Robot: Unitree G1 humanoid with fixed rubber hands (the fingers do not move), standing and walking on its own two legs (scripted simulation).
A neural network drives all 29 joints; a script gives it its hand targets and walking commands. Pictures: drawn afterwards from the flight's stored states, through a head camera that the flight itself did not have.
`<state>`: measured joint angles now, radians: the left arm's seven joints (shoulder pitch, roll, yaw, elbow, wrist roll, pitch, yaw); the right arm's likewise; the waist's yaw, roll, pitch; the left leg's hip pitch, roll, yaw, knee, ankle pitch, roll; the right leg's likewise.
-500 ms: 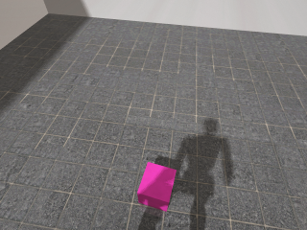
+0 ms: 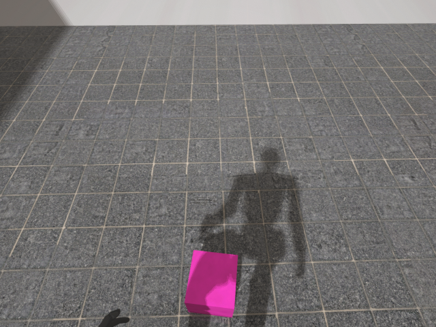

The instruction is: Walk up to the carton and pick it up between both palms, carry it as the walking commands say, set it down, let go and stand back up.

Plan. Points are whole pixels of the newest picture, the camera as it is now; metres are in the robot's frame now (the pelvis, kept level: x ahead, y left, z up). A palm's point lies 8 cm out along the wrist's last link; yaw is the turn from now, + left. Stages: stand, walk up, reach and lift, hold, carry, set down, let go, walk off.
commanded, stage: walk up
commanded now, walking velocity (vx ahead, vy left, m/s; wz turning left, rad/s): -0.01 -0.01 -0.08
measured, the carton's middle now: (212, 284) +0.38 +0.01 -0.68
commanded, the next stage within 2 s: none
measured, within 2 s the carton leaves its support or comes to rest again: neither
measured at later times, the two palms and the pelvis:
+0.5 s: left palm out of the picture +0.06 +0.25 -0.13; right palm out of the picture +0.03 -0.25 -0.14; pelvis +0.00 +0.00 +0.00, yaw -4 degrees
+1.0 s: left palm out of the picture +0.03 +0.23 -0.13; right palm out of the picture -0.01 -0.24 -0.14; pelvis +0.00 -0.01 +0.00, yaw -4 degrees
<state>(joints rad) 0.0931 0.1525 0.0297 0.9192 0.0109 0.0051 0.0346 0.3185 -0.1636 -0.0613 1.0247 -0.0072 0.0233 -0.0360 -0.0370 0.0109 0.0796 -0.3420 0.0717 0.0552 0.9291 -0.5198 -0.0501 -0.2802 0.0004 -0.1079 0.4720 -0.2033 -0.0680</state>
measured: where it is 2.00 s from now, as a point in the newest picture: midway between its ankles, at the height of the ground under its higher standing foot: outside the picture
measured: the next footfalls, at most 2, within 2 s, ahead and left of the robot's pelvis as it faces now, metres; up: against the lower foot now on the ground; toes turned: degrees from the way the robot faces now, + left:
left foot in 0.16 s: +0.04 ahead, +0.13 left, +0.00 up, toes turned -7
right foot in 0.44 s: -0.05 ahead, -0.11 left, +0.00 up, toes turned -6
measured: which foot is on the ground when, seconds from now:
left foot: up 0.00-0.14, down 0.16-1.00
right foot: down 0.00-0.16, up 0.18-0.42, down 0.44-1.00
